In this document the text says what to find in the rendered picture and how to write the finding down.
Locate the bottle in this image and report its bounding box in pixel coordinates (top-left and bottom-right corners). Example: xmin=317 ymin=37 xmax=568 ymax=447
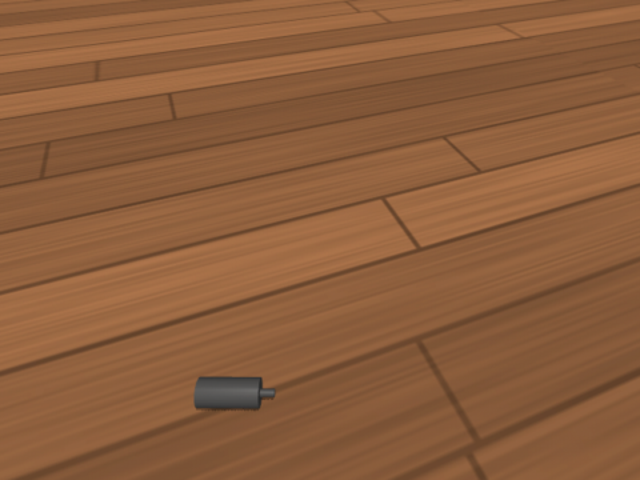
xmin=194 ymin=377 xmax=275 ymax=408

